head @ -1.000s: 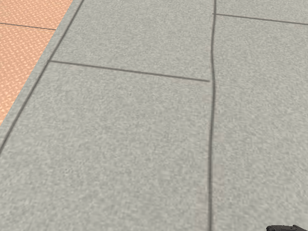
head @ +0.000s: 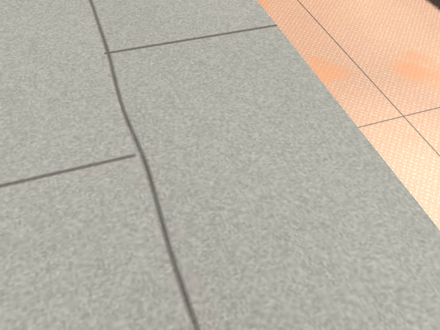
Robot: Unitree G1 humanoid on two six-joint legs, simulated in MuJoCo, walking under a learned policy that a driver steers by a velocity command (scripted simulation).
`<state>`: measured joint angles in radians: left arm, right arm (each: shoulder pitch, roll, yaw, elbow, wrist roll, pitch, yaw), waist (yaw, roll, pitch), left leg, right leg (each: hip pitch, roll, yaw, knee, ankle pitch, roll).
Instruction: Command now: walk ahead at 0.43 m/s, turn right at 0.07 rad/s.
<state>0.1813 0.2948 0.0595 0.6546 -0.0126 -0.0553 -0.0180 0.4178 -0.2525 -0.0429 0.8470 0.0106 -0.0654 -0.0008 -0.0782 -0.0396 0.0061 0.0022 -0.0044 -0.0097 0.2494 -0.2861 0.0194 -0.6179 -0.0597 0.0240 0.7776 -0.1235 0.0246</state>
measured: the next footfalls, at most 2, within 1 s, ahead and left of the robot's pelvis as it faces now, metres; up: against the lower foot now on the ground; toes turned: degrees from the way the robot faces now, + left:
right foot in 0.16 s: +0.25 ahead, -0.15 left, +0.00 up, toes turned -1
left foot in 0.70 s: +0.55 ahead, +0.10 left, +0.00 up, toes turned +14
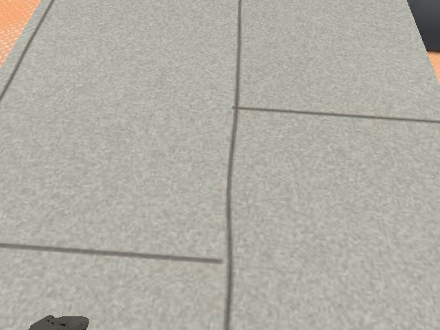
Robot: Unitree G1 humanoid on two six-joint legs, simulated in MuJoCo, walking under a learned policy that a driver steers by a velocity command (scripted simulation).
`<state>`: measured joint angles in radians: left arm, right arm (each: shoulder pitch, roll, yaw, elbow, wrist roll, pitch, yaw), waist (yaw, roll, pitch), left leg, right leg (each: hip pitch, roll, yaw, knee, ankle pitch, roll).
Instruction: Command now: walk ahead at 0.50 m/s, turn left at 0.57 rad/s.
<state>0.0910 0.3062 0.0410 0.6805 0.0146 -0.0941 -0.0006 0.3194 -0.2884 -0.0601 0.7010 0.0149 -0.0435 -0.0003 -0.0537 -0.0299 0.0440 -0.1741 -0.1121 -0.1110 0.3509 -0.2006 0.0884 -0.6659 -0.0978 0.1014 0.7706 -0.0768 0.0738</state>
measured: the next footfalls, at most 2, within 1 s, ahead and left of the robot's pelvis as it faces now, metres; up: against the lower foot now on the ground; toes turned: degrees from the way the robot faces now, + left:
right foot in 0.16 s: +0.29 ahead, -0.15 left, +0.00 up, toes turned +10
left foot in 0.68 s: +0.50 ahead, +0.16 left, +0.00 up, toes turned +15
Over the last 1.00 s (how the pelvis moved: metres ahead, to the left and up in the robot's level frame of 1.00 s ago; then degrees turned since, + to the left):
0.55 0.03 0.00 22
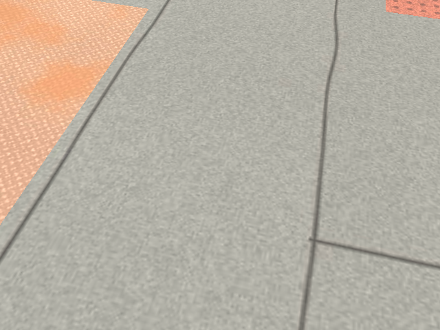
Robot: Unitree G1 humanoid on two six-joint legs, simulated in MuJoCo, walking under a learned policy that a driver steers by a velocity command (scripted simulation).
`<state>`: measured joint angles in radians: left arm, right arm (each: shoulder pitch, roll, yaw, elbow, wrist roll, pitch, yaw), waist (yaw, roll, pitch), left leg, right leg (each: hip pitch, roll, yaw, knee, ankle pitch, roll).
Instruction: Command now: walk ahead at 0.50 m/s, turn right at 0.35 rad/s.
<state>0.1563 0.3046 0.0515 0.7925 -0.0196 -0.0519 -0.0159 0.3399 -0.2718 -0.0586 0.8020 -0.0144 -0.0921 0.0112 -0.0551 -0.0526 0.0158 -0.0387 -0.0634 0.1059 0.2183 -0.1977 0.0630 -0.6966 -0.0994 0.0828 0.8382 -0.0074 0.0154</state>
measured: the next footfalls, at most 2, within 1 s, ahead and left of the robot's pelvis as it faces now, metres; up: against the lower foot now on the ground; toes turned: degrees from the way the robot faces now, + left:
right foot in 0.22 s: +0.29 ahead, -0.15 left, +0.00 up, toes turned -10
left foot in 0.66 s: +0.52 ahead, -0.01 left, +0.00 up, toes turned -31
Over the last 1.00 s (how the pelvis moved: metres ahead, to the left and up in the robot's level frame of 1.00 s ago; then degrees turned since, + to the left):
0.53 0.08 0.00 10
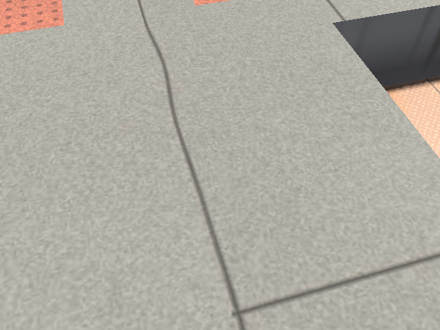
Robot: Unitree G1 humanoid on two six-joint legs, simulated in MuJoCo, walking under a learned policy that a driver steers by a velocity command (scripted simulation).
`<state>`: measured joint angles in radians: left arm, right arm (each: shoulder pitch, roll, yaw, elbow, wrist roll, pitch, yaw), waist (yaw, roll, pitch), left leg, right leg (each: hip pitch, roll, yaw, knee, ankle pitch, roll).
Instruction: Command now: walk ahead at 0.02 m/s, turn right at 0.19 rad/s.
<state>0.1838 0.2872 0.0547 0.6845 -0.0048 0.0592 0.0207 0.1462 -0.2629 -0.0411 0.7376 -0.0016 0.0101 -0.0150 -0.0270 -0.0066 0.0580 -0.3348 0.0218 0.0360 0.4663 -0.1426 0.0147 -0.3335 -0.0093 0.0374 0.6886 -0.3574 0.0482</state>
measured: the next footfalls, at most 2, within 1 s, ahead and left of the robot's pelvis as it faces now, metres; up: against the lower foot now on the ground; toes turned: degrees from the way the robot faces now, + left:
right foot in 0.04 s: +0.04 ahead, -0.13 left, +0.00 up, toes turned +1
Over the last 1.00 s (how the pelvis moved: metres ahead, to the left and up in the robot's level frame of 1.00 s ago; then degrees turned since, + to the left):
0.37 -0.07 -0.01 -31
